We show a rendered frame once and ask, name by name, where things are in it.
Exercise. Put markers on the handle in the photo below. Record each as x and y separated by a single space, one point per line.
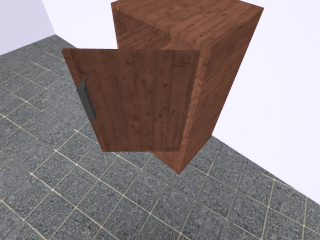
86 101

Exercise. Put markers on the cupboard door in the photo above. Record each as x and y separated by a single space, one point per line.
142 96

